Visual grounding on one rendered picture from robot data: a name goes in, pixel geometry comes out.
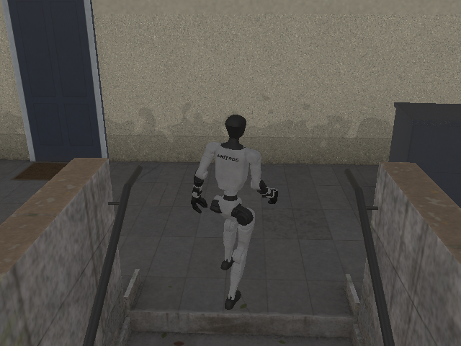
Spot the right robot upper arm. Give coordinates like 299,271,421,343
246,148,261,190

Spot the left robot upper arm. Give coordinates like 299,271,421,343
195,142,220,179

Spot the robot left forearm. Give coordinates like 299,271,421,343
192,170,204,198

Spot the robot left foot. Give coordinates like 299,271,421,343
221,257,235,270

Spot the robot right hand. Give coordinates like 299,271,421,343
262,190,278,204

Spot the robot left hand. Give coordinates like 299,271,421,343
191,195,207,213

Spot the left robot thigh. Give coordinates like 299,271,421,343
210,195,238,232

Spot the robot right forearm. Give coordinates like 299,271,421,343
257,180,274,198

